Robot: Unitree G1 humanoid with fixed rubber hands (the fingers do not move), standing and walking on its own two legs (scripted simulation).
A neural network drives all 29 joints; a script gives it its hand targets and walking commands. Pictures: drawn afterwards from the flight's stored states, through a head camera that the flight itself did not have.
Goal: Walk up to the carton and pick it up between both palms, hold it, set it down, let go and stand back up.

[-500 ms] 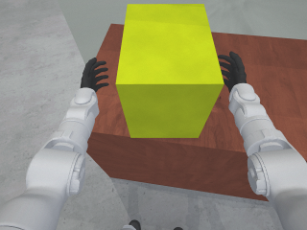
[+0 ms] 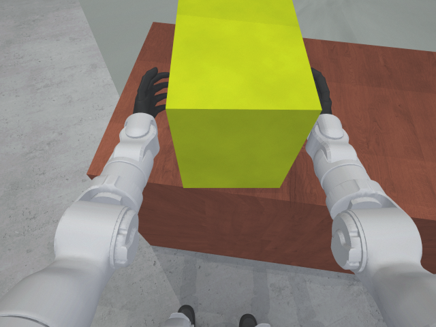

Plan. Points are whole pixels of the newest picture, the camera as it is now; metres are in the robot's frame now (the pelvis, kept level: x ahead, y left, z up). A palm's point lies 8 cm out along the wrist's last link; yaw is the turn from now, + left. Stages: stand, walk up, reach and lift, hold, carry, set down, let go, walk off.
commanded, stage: reach and lift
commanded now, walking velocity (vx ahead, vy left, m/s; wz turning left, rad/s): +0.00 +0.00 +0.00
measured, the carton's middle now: (233, 97) +0.53 +0.01 +0.06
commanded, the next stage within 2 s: none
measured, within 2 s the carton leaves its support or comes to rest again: neither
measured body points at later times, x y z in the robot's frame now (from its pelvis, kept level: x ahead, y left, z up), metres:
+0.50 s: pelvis +0.00 +0.00 +0.01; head +0.10 +0.01 +0.45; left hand +0.48 +0.16 +0.08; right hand +0.49 -0.15 +0.08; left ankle +0.04 +0.13 -0.72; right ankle +0.01 -0.12 -0.72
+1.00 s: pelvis +0.04 +0.00 +0.02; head +0.11 +0.00 +0.47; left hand +0.48 +0.16 +0.08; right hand +0.47 -0.14 +0.08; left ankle +0.04 +0.13 -0.72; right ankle +0.01 -0.12 -0.72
